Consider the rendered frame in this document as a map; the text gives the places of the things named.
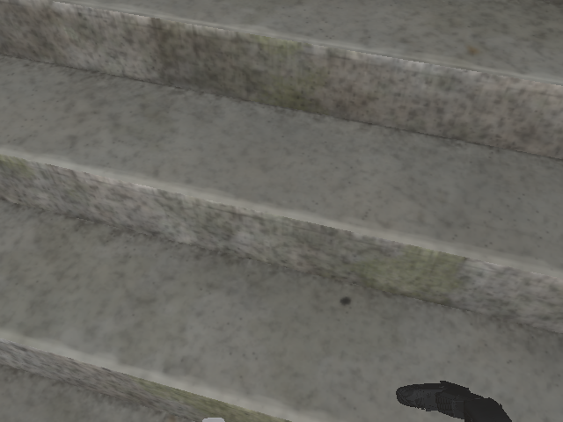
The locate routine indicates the right robot hand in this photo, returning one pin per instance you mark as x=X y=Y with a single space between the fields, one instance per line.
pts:
x=453 y=400

